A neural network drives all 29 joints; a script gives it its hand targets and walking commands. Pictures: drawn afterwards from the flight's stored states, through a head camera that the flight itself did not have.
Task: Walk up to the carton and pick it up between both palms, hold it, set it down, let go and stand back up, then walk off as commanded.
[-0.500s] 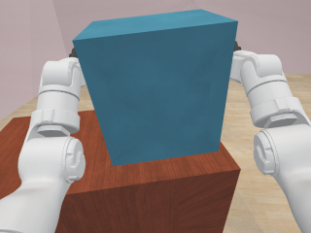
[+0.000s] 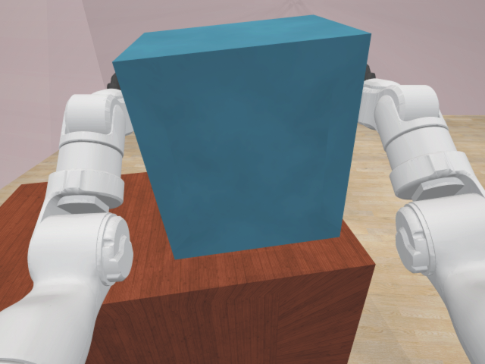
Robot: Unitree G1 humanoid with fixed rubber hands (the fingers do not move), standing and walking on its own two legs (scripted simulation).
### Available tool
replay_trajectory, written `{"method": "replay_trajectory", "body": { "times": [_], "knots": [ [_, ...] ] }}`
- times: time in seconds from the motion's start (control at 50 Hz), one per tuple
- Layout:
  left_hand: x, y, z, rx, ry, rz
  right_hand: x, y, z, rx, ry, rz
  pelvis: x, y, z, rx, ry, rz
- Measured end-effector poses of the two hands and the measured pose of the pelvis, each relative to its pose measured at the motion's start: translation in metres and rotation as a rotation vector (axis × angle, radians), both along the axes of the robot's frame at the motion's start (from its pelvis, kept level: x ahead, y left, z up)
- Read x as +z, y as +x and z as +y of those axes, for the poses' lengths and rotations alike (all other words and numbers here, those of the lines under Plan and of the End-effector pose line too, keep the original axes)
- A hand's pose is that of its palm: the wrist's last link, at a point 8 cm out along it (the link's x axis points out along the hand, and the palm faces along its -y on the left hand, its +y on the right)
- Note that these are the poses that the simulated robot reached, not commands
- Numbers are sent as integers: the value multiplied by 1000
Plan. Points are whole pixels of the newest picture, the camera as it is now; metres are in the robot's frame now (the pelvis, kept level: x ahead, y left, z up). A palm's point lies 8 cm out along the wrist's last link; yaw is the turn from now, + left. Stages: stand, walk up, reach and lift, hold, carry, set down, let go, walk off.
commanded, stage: hold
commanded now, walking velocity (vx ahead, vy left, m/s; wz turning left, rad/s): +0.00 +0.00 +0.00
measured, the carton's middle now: (244, 137) +0.36 -0.01 +0.30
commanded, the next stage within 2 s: none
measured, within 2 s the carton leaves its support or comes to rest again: neither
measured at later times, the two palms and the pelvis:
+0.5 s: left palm (120, 108) +0.37 +0.18 +0.35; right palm (360, 97) +0.36 -0.18 +0.35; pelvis +0.00 +0.00 +0.00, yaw +0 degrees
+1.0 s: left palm (120, 107) +0.36 +0.18 +0.35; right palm (361, 97) +0.36 -0.18 +0.35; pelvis +0.00 +0.00 +0.00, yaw +0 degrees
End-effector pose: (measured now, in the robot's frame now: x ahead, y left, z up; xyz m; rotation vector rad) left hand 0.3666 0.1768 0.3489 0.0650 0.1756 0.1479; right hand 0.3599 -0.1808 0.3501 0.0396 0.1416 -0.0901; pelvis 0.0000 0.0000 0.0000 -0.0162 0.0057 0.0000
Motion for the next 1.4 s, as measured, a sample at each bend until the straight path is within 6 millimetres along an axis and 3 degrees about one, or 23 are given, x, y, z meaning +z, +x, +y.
{"method": "replay_trajectory", "body": {
  "times": [1.4],
  "knots": [
    [1, -2, -1, -5, -1, -5, 1, -2, -1, -3, 2, -3, 0, -1, 0, 1, 0, -2]
  ]
}}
